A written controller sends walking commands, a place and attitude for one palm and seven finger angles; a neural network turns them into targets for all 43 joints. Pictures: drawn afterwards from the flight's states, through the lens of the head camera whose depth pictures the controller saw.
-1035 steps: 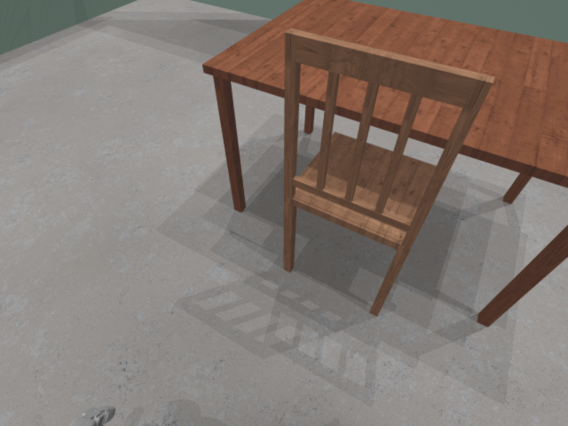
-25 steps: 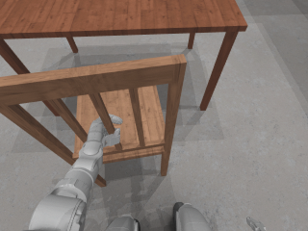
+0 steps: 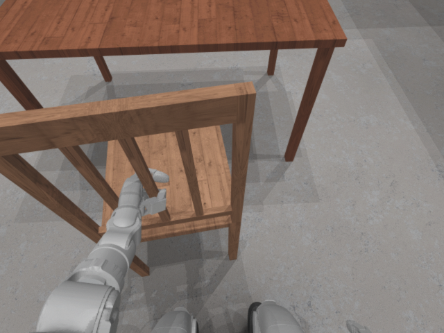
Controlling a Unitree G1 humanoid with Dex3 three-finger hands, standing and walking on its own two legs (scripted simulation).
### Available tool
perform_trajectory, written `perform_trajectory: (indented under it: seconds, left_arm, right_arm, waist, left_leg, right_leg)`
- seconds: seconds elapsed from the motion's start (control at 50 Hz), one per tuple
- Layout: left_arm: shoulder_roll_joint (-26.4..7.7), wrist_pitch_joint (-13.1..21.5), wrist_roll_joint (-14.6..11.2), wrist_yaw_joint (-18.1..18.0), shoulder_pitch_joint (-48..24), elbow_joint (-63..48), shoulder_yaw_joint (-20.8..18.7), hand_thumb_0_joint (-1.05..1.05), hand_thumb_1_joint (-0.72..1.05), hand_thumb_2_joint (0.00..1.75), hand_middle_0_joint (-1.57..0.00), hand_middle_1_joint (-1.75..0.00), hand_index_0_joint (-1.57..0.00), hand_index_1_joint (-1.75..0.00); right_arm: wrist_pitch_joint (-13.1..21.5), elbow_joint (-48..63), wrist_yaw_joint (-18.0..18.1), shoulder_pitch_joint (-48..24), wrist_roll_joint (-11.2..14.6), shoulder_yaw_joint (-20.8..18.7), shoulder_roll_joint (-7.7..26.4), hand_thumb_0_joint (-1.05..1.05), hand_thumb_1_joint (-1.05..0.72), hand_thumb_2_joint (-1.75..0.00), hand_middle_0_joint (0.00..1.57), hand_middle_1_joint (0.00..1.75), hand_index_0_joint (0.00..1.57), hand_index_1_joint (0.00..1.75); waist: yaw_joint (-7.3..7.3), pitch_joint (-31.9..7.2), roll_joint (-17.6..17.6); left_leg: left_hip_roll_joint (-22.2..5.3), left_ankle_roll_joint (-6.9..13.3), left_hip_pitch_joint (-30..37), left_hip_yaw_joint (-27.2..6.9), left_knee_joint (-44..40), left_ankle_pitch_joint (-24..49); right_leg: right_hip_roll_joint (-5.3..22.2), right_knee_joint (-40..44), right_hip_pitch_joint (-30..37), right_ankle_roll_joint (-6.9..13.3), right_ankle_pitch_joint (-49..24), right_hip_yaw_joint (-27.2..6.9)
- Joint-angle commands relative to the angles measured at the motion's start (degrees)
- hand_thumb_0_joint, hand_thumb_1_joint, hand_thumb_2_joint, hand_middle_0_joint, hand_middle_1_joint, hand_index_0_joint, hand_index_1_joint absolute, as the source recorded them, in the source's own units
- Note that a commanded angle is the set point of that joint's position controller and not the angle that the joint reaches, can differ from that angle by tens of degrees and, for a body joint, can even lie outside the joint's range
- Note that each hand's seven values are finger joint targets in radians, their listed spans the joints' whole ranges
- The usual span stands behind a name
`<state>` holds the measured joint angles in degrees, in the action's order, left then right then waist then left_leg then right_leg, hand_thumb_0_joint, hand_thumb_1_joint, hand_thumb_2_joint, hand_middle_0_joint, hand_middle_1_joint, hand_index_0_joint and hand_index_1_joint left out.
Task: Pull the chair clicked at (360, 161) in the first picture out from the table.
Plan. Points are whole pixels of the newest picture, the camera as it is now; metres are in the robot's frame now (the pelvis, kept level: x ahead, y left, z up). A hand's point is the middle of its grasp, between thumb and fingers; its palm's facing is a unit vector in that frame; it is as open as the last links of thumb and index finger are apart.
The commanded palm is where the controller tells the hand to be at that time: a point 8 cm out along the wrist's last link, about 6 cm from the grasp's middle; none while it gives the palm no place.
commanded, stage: step backward, pulling the chair out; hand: left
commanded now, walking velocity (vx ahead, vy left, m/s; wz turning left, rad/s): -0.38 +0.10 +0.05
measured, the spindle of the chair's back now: (150, 186) +0.39 +0.16 -0.04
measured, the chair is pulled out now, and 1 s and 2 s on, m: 0.36 0.42 0.45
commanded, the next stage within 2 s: none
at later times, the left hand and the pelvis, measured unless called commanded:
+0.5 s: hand (160, 207) +0.35 +0.14 -0.05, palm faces +0.04 -0.98 -0.20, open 5.3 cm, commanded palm +0.34 +0.19 -0.04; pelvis -0.03 +0.00 +0.00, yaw +2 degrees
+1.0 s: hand (159, 224) +0.31 +0.14 -0.05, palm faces +0.01 -0.98 -0.20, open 5.3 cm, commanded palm +0.32 +0.19 -0.04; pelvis -0.05 +0.01 +0.00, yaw +0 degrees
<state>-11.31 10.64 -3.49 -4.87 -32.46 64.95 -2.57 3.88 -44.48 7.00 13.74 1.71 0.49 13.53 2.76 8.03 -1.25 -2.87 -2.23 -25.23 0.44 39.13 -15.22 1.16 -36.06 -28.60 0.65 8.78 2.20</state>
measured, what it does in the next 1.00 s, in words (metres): shifts its weight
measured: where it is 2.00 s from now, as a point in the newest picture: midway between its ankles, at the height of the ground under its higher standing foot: outside the picture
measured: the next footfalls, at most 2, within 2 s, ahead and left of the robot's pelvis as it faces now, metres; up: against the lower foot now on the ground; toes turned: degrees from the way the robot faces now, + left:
left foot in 1.28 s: -0.05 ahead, +0.14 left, +0.00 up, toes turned -1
right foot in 1.80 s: -0.03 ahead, -0.14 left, +0.00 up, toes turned -5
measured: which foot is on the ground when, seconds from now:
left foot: down 0.00-1.00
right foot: down 0.00-1.00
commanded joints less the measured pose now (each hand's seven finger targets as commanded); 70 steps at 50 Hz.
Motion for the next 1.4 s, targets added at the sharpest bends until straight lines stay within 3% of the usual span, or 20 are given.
perform_trajectory:
  seconds: [0.0,0.06,0.12,0.22,0.3,0.38,0.44,0.58,0.64,0.8,0.86,0.94,1.0,1.04,1.08,1.14,1.18,1.26,1.32,1.38]
  left_arm:
    - [-12.99,4.33,1.29,-1.76,-16.07,-9.8,-2.0,0.0,0.9,0.9,-0.5,-1.45,-0.5,-1.45]
    - [-12.19,3.57,2.03,-1.69,-16.45,-8.98,-2.57,0.0,0.9,0.9,-0.5,-1.45,-0.5,-1.45]
    - [-10.72,2.81,1.37,-1.53,-16.7,-9.48,-1.66,0.0,0.9,0.9,-0.5,-1.45,-0.5,-1.45]
    - [-6.66,3.48,1.54,-0.82,-21.7,-14.3,1.11,0.0,0.9,0.9,-0.5,-1.45,-0.5,-1.45]
    - [-7.5,3.88,2.02,-0.54,-20.57,-14.02,0.51,0.0,0.9,0.9,-0.5,-1.45,-0.5,-1.45]
    - [-11.55,3.2,1.31,-1.09,-16.63,-11.06,-1.35,0.0,0.9,0.9,-0.5,-1.45,-0.5,-1.45]
    - [-11.85,2.32,1.63,-1.08,-16.27,-10.42,-2.05,0.0,0.9,0.9,-0.5,-1.45,-0.5,-1.45]
    - [-8.09,2.92,1.02,-1.03,-20.01,-15.23,0.45,0.0,0.9,0.9,-0.5,-1.45,-0.5,-1.45]
    - [-7.8,3.57,1.54,-0.87,-20.48,-15.0,0.22,0.0,0.9,0.9,-0.5,-1.45,-0.5,-1.45]
    - [-12.9,3.43,1.44,-1.78,-15.83,-8.68,-1.95,0.0,0.9,0.9,-0.5,-1.45,-0.5,-1.45]
    - [-11.29,3.58,1.66,-1.56,-17.57,-9.75,-1.47,0.0,0.9,0.9,-0.5,-1.45,-0.5,-1.45]
    - [-7.98,4.24,0.89,-1.45,-19.92,-12.01,0.99,0.0,0.9,0.9,-0.5,-1.45,-0.5,-1.45]
    - [-8.63,4.09,1.04,-1.36,-19.22,-12.4,-0.06,0.0,0.9,0.9,-0.5,-1.45,-0.5,-1.45]
    - [-8.83,4.35,1.7,-1.21,-19.97,-12.99,-0.02,0.0,0.9,0.9,-0.5,-1.45,-0.5,-1.45]
    - [-10.32,3.63,1.75,-1.17,-18.29,-11.77,-0.5,0.0,0.9,0.9,-0.5,-1.45,-0.5,-1.45]
    - [-12.31,3.61,1.44,-1.92,-16.5,-10.87,-1.34,0.0,0.9,0.9,-0.5,-1.45,-0.5,-1.45]
    - [-13.12,2.81,1.35,-2.16,-14.1,-8.06,-2.47,0.0,0.9,0.9,-0.5,-1.45,-0.5,-1.45]
    - [-10.67,2.49,1.56,-1.66,-16.89,-9.24,-1.64,0.0,0.9,0.9,-0.5,-1.45,-0.5,-1.45]
    - [-7.22,3.01,1.08,-1.25,-20.95,-13.02,1.15,0.0,0.9,0.9,-0.5,-1.45,-0.5,-1.45]
    - [-8.58,3.03,1.24,-1.24,-19.61,-13.25,-0.55,0.0,0.9,0.9,-0.5,-1.45,-0.5,-1.45]
  right_arm:
    - [2.05,3.69,0.93,4.19,0.65,-3.45,8.59,0.0,-0.9,-0.9,0.2,0.3,0.2,0.3]
    - [2.1,3.23,0.49,2.96,0.19,-2.4,8.58,0.0,-0.9,-0.9,0.2,0.3,0.2,0.3]
    - [1.93,2.51,1.05,3.58,0.14,-1.94,9.48,0.0,-0.9,-0.9,0.2,0.3,0.2,0.3]
    - [0.63,5.59,0.82,1.1,-0.65,-2.35,9.32,0.0,-0.9,-0.9,0.2,0.3,0.2,0.3]
    - [0.64,4.7,0.23,4.02,-0.64,-3.42,9.77,0.0,-0.9,-0.9,0.2,0.3,0.2,0.3]
    - [0.15,3.98,0.99,4.15,0.47,-3.78,9.62,0.0,-0.9,-0.9,0.2,0.3,0.2,0.3]
    - [0.17,4.71,0.96,2.55,0.52,-2.68,9.11,0.0,-0.9,-0.9,0.2,0.3,0.2,0.3]
    - [-0.61,7.24,1.05,-0.57,-0.2,-2.29,9.59,0.0,-0.9,-0.9,0.2,0.3,0.2,0.3]
    - [0.05,6.21,0.72,1.86,-0.36,-2.84,9.29,0.0,-0.9,-0.9,0.2,0.3,0.2,0.3]
    - [1.3,3.16,0.9,3.72,0.57,-2.91,9.07,0.0,-0.9,-0.9,0.2,0.3,0.2,0.3]
    - [1.34,2.88,0.98,2.95,0.19,-1.82,8.85,0.0,-0.9,-0.9,0.2,0.3,0.2,0.3]
    - [1.49,6.1,0.88,0.23,0.62,-2.25,9.79,0.0,-0.9,-0.9,0.2,0.3,0.2,0.3]
    - [1.51,4.97,1.11,1.89,0.03,-2.46,9.68,0.0,-0.9,-0.9,0.2,0.3,0.2,0.3]
    - [1.75,4.97,1.01,2.24,-0.1,-2.82,9.5,0.0,-0.9,-0.9,0.2,0.3,0.2,0.3]
    - [1.71,5.3,1.01,1.09,0.06,-2.86,9.67,0.0,-0.9,-0.9,0.2,0.3,0.2,0.3]
    - [1.89,4.26,0.75,3.94,0.72,-2.9,8.64,0.0,-0.9,-0.9,0.2,0.3,0.2,0.3]
    - [1.79,3.08,0.69,3.96,0.36,-2.82,9.2,0.0,-0.9,-0.9,0.2,0.3,0.2,0.3]
    - [1.68,2.51,0.94,3.64,0.14,-1.69,9.66,0.0,-0.9,-0.9,0.2,0.3,0.2,0.3]
    - [1.11,5.43,0.81,0.73,-0.01,-2.09,9.99,0.0,-0.9,-0.9,0.2,0.3,0.2,0.3]
    - [1.0,4.76,0.83,2.11,-0.33,-2.59,9.87,0.0,-0.9,-0.9,0.2,0.3,0.2,0.3]
  waist:
    - [-0.87,-27.55,8.61]
    - [-1.11,-28.43,9.65]
    - [-0.3,-27.57,6.52]
    - [-1.5,-24.79,-13.16]
    - [-0.21,-29.06,-6.32]
    - [-0.07,-32.55,3.29]
    - [-0.95,-30.73,8.09]
    - [-1.63,-23.47,-11.55]
    - [-1.04,-27.01,-6.93]
    - [-1.16,-27.63,8.46]
    - [-0.33,-27.81,7.35]
    - [-1.8,-23.4,-6.05]
    - [-1.56,-24.66,-9.37]
    - [-0.98,-27.37,-7.49]
    - [-1.76,-24.26,-6.78]
    - [-1.08,-25.72,9.77]
    - [-1.69,-26.5,9.27]
    - [-0.65,-26.08,7.0]
    - [-1.86,-24.6,-9.96]
    - [-1.62,-25.84,-7.17]
  left_leg:
    - [1.04,0.31,6.48,-1.71,5.01,-11.09]
    - [1.56,0.43,5.76,-4.6,9.43,-13.27]
    - [-0.98,1.31,9.68,-4.67,-8.24,-1.67]
    - [-13.18,6.87,6.75,-12.64,-13.84,24.52]
    - [-10.4,3.29,13.12,-8.92,-5.5,35.16]
    - [-2.02,-0.57,9.79,-3.6,2.49,2.79]
    - [0.55,0.01,7.46,-4.29,3.52,-11.88]
    - [-13.22,7.11,0.85,-12.68,-16.91,8.95]
    - [-11.56,5.8,8.07,-9.81,-9.25,24.35]
    - [1.22,0.45,9.2,-2.93,5.31,-11.2]
    - [-0.41,1.37,11.12,-4.06,-3.77,-4.01]
    - [-11.45,6.22,1.03,-12.62,-16.76,-1.59]
    - [-12.42,7.25,4.46,-12.18,-12.51,15.49]
    - [-10.3,4.86,6.34,-8.63,-8.63,20.81]
    - [-8.39,3.3,-1.12,-7.86,-8.9,4.12]
    - [0.68,0.77,5.44,-2.56,3.61,-10.99]
    - [1.96,0.44,7.33,-3.69,10.08,-13.17]
    - [-1.5,1.79,9.86,-5.94,-8.44,-0.74]
    - [-12.28,6.13,3.86,-13.83,-16.29,11.49]
    - [-12.35,6.07,8.26,-12.55,-9.91,28.66]
  right_leg:
    - [17.51,16.69,11.0,5.23,5.47,-17.92]
    - [19.53,15.52,14.97,6.73,-4.24,-15.04]
    - [14.19,9.55,16.55,2.5,-10.58,-7.88]
    - [3.33,-4.34,15.46,-0.75,2.15,-2.2]
    - [5.76,2.8,19.48,0.93,-21.06,-4.61]
    - [16.18,9.0,21.41,5.58,-28.74,-12.95]
    - [18.53,13.22,18.72,5.56,-14.13,-12.5]
    - [2.78,-4.45,17.15,-0.9,6.72,-2.08]
    - [3.9,0.32,18.59,-0.35,-6.82,-3.11]
    - [18.16,17.1,11.01,5.41,2.82,-15.2]
    - [14.43,12.76,11.98,2.44,-0.87,-8.54]
    - [3.94,0.47,14.69,-0.56,14.08,-3.94]
    - [3.01,-1.14,16.89,-0.68,1.71,-3.1]
    - [5.14,1.1,19.3,0.11,-8.44,-4.23]
    - [8.12,1.24,18.65,1.84,0.81,-7.03]
    - [17.2,16.8,9.95,4.93,11.78,-16.77]
    - [19.92,19.13,10.9,7.01,7.96,-17.17]
    - [13.79,10.46,14.3,2.37,-3.96,-7.43]
    - [4.55,-1.84,16.76,-0.74,4.93,-2.44]
    - [4.16,-0.67,18.31,-0.2,-6.79,-2.7]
